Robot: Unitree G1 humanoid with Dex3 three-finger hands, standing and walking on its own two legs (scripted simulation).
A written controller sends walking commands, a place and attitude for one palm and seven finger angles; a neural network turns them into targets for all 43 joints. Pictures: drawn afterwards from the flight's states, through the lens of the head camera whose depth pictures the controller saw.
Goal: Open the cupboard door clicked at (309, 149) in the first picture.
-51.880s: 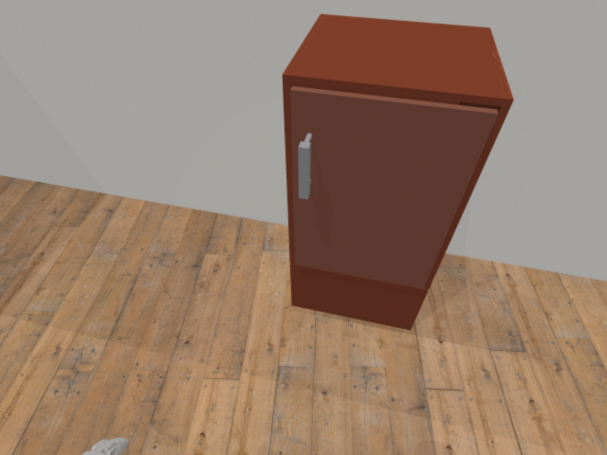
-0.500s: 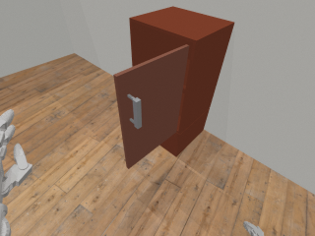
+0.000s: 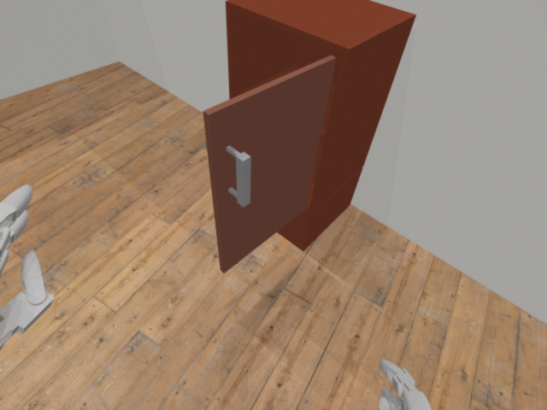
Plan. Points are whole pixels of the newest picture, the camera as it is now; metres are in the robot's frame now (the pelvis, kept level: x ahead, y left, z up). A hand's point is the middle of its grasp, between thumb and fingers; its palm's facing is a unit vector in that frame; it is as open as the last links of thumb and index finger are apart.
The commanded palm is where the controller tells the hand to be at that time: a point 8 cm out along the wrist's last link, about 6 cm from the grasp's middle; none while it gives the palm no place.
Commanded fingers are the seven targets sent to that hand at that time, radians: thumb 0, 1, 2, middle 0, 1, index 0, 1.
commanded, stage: let the arm hang, fingers relaxed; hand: left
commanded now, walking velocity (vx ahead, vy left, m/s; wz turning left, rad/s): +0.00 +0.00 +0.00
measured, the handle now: (237, 176) +0.61 +0.11 -0.06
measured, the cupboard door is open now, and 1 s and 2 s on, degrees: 87 87 87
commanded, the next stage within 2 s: look to check the result in 1.10 s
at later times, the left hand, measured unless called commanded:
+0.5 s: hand out of the picture -0.01 +0.16 -0.17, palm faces +0.08 -0.97 -0.23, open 7.1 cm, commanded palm none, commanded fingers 0.00 0.90 0.90 -0.20 -0.30 -0.20 -0.30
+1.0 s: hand out of the picture -0.01 +0.12 -0.18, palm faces +0.09 -0.98 -0.16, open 7.3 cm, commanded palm none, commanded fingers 0.00 0.90 0.90 -0.20 -0.30 -0.20 -0.30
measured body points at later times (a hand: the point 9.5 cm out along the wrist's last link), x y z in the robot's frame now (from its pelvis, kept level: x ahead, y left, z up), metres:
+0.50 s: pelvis +0.00 -0.03 +0.00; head +0.02 -0.03 +0.45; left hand -0.02 +0.21 -0.16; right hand +0.01 -0.27 -0.16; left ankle +0.05 +0.09 -0.74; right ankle +0.00 -0.11 -0.74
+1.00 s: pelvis +0.01 -0.04 +0.00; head +0.01 -0.04 +0.45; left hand -0.01 +0.17 -0.16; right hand -0.01 -0.24 -0.17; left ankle +0.05 +0.09 -0.74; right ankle +0.00 -0.11 -0.74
